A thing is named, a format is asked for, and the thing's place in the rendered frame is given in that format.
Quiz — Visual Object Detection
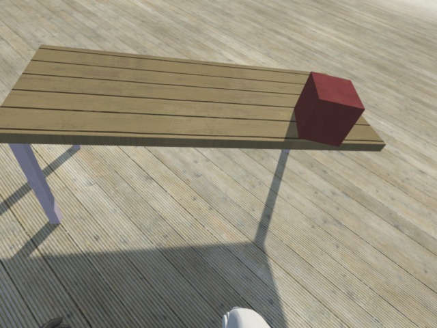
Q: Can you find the robot right thigh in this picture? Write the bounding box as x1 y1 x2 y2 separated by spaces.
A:
222 308 270 328

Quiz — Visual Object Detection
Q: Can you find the table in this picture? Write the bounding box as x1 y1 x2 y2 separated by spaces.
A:
0 44 386 224

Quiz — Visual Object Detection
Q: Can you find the carton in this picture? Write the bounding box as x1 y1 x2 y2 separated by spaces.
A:
294 71 365 147

